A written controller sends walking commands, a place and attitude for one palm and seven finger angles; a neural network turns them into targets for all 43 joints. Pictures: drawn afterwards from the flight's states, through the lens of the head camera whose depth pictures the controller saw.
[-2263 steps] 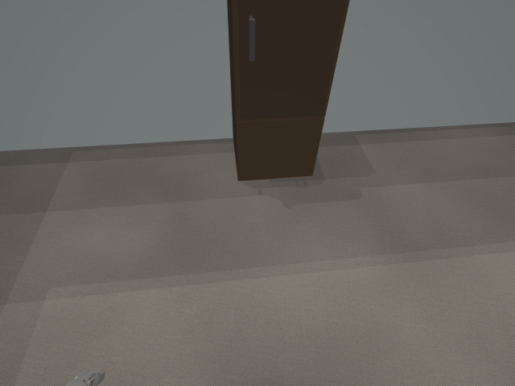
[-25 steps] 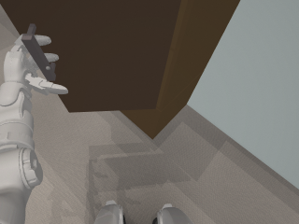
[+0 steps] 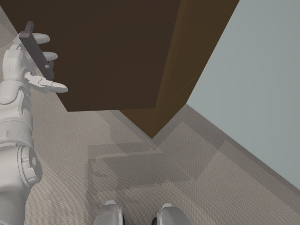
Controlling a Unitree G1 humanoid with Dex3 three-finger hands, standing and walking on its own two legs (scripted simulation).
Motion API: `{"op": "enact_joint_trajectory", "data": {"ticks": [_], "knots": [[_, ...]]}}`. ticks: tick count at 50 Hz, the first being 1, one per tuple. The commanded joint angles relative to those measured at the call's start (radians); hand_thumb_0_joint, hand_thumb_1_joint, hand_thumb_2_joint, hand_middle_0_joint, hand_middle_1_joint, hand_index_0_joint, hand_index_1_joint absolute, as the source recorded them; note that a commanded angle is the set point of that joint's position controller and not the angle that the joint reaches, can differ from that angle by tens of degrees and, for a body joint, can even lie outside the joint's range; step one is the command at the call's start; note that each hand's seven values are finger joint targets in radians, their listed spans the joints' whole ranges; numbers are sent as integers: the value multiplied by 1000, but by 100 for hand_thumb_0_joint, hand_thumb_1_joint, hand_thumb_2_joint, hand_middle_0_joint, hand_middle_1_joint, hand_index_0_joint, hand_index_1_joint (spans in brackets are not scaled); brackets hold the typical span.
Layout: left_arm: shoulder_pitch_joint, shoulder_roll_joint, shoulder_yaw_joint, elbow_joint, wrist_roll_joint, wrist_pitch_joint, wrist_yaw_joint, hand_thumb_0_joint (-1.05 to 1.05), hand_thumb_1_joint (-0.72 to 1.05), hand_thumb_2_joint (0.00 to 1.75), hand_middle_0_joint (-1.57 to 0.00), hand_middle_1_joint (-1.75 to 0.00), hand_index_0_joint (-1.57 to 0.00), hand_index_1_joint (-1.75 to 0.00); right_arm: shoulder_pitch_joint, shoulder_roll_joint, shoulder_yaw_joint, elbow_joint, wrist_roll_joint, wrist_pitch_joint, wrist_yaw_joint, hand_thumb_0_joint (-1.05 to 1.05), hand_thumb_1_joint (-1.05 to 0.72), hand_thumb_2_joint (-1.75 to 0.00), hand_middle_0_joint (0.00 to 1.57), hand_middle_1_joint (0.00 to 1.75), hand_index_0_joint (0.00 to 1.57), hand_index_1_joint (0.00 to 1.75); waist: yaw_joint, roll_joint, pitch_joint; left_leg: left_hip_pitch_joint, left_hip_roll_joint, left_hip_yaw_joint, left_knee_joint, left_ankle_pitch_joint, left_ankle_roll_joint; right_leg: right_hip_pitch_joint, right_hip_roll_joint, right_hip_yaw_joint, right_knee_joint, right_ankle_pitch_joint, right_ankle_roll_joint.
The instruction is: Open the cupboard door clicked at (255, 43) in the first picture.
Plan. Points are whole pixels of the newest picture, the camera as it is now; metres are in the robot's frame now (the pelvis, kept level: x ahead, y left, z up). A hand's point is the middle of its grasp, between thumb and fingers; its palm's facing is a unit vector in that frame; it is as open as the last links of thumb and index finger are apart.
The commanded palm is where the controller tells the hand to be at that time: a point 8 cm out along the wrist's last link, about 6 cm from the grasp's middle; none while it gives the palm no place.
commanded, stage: close the thumb around the handle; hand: left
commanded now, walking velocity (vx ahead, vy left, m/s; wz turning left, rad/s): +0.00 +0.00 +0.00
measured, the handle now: (40, 52) +0.55 +0.26 +0.08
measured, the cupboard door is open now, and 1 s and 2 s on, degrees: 48 50 95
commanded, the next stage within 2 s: pull the door open along its arc in 0.66 s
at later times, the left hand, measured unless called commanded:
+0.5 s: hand (47, 66) +0.50 +0.23 +0.09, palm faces +0.05 -1.00 -0.02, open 6.8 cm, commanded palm +0.48 +0.27 +0.08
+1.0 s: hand (47, 70) +0.49 +0.23 +0.09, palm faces +0.04 -1.00 -0.01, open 5.5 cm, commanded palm +0.44 +0.27 +0.08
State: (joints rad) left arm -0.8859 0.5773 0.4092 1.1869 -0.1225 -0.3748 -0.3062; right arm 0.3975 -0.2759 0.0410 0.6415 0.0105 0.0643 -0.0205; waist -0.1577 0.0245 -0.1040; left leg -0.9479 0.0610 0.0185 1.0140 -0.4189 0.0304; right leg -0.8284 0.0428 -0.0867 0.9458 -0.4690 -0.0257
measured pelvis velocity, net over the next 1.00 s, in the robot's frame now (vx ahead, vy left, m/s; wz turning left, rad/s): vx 0.01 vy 0.00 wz -0.02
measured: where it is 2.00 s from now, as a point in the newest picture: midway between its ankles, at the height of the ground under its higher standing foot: outside the picture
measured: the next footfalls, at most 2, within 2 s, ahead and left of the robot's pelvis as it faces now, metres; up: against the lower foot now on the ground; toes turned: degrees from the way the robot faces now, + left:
none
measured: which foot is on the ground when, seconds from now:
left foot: down 0.00-1.00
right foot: down 0.00-1.00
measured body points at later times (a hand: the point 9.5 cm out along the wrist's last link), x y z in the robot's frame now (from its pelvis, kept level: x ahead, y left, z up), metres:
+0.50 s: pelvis +0.00 +0.00 +0.00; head +0.12 +0.03 +0.43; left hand +0.49 +0.28 +0.09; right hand +0.01 -0.26 -0.11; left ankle +0.03 +0.10 -0.67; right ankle -0.01 -0.11 -0.67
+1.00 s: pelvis +0.01 +0.00 +0.01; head +0.12 +0.02 +0.44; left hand +0.48 +0.28 +0.09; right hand +0.01 -0.26 -0.11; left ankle +0.03 +0.10 -0.67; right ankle -0.01 -0.11 -0.67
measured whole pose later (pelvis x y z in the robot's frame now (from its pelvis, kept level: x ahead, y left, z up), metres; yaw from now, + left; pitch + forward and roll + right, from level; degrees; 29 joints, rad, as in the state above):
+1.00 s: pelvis +0.01 +0.00 +0.01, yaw -1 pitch +20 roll -3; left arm -0.75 0.53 0.43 1.06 -0.16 -0.36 -0.31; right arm 0.41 -0.27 0.04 0.61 0.02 0.09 -0.01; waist -0.15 0.03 -0.12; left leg -0.90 0.06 0.05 0.98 -0.43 0.04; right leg -0.79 0.05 -0.05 0.92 -0.47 -0.02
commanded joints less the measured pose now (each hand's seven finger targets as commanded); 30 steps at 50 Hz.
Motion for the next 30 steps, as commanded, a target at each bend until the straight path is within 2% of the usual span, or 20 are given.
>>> {"op": "enact_joint_trajectory", "data": {"ticks": [1, 2, 4, 7, 9, 11, 13, 14, 17, 20, 21, 22, 23, 24, 26, 27, 28, 29, 30], "knots": [[-430, 222, 2, -231, -14, -64, -3, 0, -33, 37, -31, -122, -31, -122, 153, -181, -69, -49, -1, -16, -12, 0, -90, -90, 20, 30, 20, 30, -14, 161, -449, 481, -26, -85, -93, 371, 6, 50, 26, 56, -117, 336, 6], [-454, 213, 1, -253, -19, -73, 0, 0, -28, 40, -32, -122, -32, -122, 157, -179, -70, -46, -4, -18, -11, 0, -90, -90, 20, 30, 20, 30, -17, 168, -449, 501, -23, -92, -91, 392, 6, 38, 27, 51, -113, 337, 2], [-422, 247, 28, -231, -14, -70, 6, 0, -16, 44, -32, -124, -32, -124, 160, -186, -73, -42, -4, -15, -12, 0, -90, -90, 20, 30, 20, 30, -8, 154, -452, 501, -20, -94, -91, 389, 3, 35, 28, 50, -113, 328, 4], [-447, 196, -9, -261, -17, -77, 13, 0, 0, 52, -34, -125, -34, -125, 159, -181, -73, -44, -6, -19, -9, 0, -90, -90, 20, 30, 20, 30, -19, 158, -452, 513, -21, -97, -93, 386, 4, 25, 28, 48, -114, 320, 3], [-427, 214, 8, -248, -12, -75, 19, 0, 12, 56, -34, -127, -34, -127, 160, -185, -75, -39, -6, -17, -9, 0, -90, -90, 20, 30, 20, 30, -13, 147, -453, 519, -18, -102, -98, 387, 1, 21, 29, 45, -115, 314, 4], [-435, 182, -16, -261, -11, -78, 21, 0, 23, 61, -35, -128, -35, -128, 156, -180, -77, -37, -6, -18, -7, 0, -90, -90, 20, 30, 20, 30, -17, 165, -454, 535, -18, -98, -99, 389, -1, 16, 29, 45, -120, 317, 4], [-421, 194, -2, -261, -14, -82, 22, 0, 34, 66, -36, -129, -36, -129, 157, -182, -77, -39, -6, -18, -6, 0, -90, -90, 20, 30, 20, 30, -12, 147, -467, 532, -19, -98, -98, 408, 1, 31, 30, 44, -116, 335, 4], [-418, 218, 16, -249, -12, -80, 23, 0, 40, 68, -36, -130, -36, -130, 160, -185, -77, -35, -6, -15, -7, 0, -90, -90, 20, 30, 20, 30, -12, 130, -463, 516, -20, -95, -95, 401, 4, 41, 30, 49, -118, 341, 5], [-437, 190, -8, -246, -14, -78, 17, 0, 56, 76, -38, -131, -38, -131, 157, -180, -74, -36, -5, -17, -8, 0, -90, -90, 20, 30, 20, 30, -22, 140, -431, 502, -22, -93, -95, 393, 6, 35, 29, 48, -118, 339, 3], [-419, 252, 32, -214, -10, -69, 14, 0, 73, 83, -39, -133, -39, -133, 159, -188, -73, -37, -3, -13, -13, 0, -90, -90, 20, 30, 20, 30, -17, 115, -424, 472, -22, -90, -99, 372, 7, 52, 27, 53, -122, 336, 6], [-440, 214, -3, -223, -12, -68, 9, 0, 79, 85, -39, -134, -39, -134, 153, -182, -70, -38, -3, -14, -12, 0, -90, -90, 20, 30, 20, 30, -25, 131, -421, 476, -25, -89, -100, 368, 7, 47, 27, 53, -122, 334, 8], [-429, 231, 22, -226, -15, -72, 10, 0, 84, 88, -40, -134, -40, -134, 159, -183, -72, -40, -6, -16, -12, 0, -90, -90, 20, 30, 20, 30, -16, 119, -437, 476, -25, -90, -91, 381, 10, 57, 28, 53, -117, 343, 5], [-448, 238, 16, -232, -10, -75, 6, 0, 90, 90, -40, -135, -40, -135, 155, -183, -71, -38, -4, -16, -13, 0, -90, -90, 20, 30, 20, 30, -17, 155, -449, 492, -22, -90, -94, 393, 5, 47, 26, 53, -113, 348, 5], [-421, 242, 26, -214, -13, -71, 5, 0, 90, 90, -40, -135, -40, -135, 156, -185, -71, -39, -4, -15, -13, 0, -90, -90, 20, 30, 20, 30, -12, 152, -446, 494, -23, -91, -92, 388, 3, 40, 27, 51, -115, 336, 4], [-419, 236, 20, -197, -14, -63, 3, 0, 90, 90, -40, -135, -40, -135, 156, -185, -70, -40, -3, -14, -14, 0, -90, -90, 20, 30, 20, 30, -21, 121, -425, 472, -22, -90, -92, 374, 6, 41, 27, 51, -119, 333, 7], [-428, 248, 29, -204, -16, -67, 5, 0, 90, 90, -40, -135, -40, -135, 162, -185, -68, -41, -5, -15, -15, 0, -90, -90, 20, 30, 20, 30, -17, 127, -424, 471, -23, -93, -92, 385, 7, 46, 28, 51, -113, 337, 4], [-447, 232, 14, -218, -14, -67, 3, 0, 90, 90, -40, -135, -40, -135, 156, -185, -69, -42, -5, -15, -14, 0, -90, -90, 20, 30, 20, 30, -23, 153, -440, 490, -21, -93, -91, 388, 5, 30, 26, 52, -113, 336, 7], [-439, 241, 24, -217, -16, -65, 3, 0, 90, 90, -40, -135, -40, -135, 158, -185, -71, -40, -6, -16, -13, 0, -90, -90, 20, 30, 20, 30, -19, 139, -451, 485, -22, -90, -87, 387, 7, 43, 27, 54, -115, 341, 8], [-423, 275, 50, -221, -14, -66, 4, 0, 90, 90, -40, -135, -40, -135, 161, -188, -70, -44, -5, -14, -14, 0, -90, -90, 20, 30, 20, 30, -7, 145, -461, 482, -22, -90, -89, 399, 5, 57, 26, 54, -112, 351, 6]]}}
